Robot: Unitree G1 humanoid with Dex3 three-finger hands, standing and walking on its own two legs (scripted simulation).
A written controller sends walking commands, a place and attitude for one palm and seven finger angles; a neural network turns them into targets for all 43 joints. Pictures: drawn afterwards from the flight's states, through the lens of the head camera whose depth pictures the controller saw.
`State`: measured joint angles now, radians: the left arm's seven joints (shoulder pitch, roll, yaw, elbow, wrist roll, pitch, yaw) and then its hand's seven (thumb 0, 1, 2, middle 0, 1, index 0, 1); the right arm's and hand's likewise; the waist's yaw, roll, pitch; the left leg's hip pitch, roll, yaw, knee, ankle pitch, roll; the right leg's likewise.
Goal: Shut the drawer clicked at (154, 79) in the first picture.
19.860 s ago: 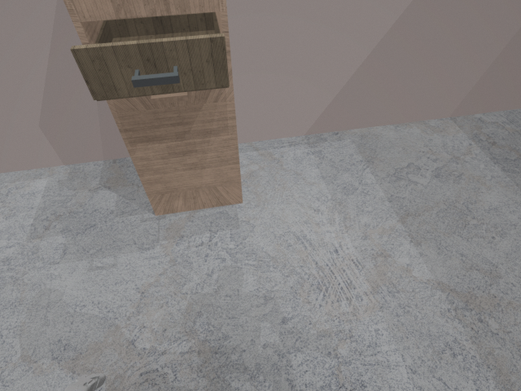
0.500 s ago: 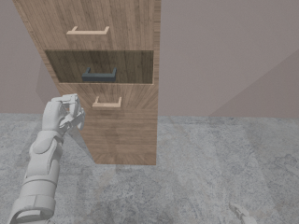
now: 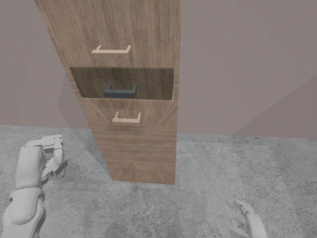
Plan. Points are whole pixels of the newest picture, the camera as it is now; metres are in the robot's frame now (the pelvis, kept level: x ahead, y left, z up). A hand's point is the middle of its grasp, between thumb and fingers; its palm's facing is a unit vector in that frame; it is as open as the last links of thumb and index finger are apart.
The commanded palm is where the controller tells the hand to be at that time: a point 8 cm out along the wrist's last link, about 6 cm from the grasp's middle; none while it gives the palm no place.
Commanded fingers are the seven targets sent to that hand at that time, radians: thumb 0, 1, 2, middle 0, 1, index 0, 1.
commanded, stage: draw the hand back to the body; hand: left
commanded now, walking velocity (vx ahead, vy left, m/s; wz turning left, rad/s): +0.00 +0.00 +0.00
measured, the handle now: (121, 89) +0.61 +0.22 +0.04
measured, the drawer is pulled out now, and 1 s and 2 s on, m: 0.00 0.00 0.00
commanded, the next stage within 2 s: step back with the hand held close in 0.38 s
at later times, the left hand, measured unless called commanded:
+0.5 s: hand (42, 179) +0.18 +0.24 +0.15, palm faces +0.42 -0.83 -0.36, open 3.2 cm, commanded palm +0.13 +0.28 +0.17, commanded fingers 0.00 0.90 0.90 -1.40 -1.60 -1.40 -1.60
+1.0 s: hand (25, 189) +0.16 +0.26 +0.15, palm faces +0.29 -0.82 -0.49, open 3.2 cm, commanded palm +0.10 +0.31 +0.17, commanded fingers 0.00 0.90 0.90 -1.40 -1.60 -1.40 -1.60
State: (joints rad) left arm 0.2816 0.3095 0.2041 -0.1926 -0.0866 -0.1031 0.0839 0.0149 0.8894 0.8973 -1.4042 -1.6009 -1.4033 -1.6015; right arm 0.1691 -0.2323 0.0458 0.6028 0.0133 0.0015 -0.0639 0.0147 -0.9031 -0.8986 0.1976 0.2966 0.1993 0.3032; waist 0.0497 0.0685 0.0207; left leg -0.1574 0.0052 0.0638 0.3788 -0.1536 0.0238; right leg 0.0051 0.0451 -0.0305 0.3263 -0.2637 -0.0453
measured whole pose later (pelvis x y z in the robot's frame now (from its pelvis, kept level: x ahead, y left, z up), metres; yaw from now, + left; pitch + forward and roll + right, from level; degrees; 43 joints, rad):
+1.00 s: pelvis -0.04 +0.03 -0.01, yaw -1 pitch +0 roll -2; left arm 0.64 0.41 0.35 -0.54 -0.07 -0.20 0.12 0.01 0.88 0.90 -1.40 -1.60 -1.40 -1.60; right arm 0.19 -0.24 -0.02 0.53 0.02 0.05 -0.07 0.02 -0.90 -0.90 0.20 0.30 0.20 0.30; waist 0.01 0.05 0.04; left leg -0.34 0.00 0.08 0.46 -0.13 0.06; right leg -0.20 0.04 -0.02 0.43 -0.25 0.00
